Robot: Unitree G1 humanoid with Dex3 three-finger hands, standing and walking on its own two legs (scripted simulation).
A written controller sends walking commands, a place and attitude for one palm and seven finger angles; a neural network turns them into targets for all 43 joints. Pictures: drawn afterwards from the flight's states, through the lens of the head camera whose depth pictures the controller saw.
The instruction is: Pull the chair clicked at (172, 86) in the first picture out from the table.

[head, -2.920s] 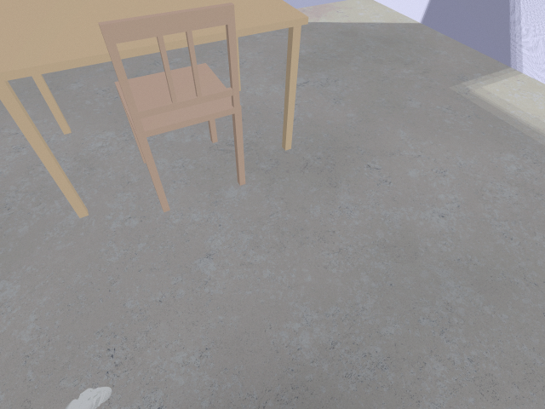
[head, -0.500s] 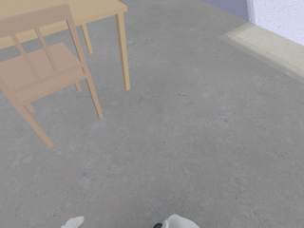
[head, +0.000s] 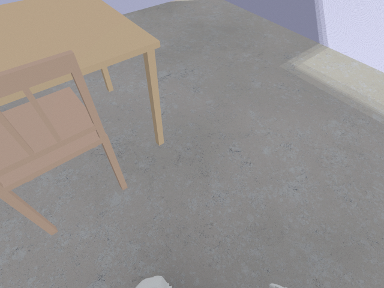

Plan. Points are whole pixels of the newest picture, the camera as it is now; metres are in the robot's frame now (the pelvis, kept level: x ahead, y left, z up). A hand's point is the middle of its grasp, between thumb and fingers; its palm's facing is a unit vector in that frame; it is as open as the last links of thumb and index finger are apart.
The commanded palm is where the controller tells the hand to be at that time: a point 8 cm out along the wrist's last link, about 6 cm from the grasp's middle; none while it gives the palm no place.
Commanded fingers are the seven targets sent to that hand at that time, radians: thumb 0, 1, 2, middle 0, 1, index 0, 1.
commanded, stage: walk to a spot facing it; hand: left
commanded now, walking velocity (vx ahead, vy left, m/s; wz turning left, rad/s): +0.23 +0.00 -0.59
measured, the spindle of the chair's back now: (11, 130) +0.49 +0.64 -0.09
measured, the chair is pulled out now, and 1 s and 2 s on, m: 0.00 0.00 0.00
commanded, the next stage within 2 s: turn to face it in 0.08 s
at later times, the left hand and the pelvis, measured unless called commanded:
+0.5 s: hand (153, 221) +0.29 +0.15 -0.15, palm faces -0.06 -0.98 -0.20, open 7.3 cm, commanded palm none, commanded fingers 0.00 0.90 0.90 -0.20 -0.30 -0.20 -0.30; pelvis +0.15 -0.02 +0.00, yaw -2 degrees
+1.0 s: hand (98, 258) +0.18 +0.26 -0.16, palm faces +0.30 -0.92 -0.24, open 7.3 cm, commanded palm none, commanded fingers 0.00 0.90 0.90 -0.20 -0.30 -0.20 -0.30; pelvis +0.16 +0.03 +0.01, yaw +15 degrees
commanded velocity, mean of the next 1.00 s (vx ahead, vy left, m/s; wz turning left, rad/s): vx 0.01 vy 0.00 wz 0.42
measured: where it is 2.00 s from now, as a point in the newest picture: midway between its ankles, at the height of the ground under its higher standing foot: outside the picture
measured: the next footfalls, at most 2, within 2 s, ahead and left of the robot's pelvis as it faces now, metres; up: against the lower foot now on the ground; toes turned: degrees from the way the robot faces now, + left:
left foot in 0.02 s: +0.12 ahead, +0.12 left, +0.00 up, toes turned +8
right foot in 0.42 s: +0.23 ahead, -0.15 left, +0.00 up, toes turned -12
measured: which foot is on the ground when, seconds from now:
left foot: up 0.00-0.00, down 0.02-0.44, up 0.46-0.74, down 0.76-1.00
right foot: down 0.00-0.02, up 0.04-0.40, down 0.42-0.76, up 0.78-1.00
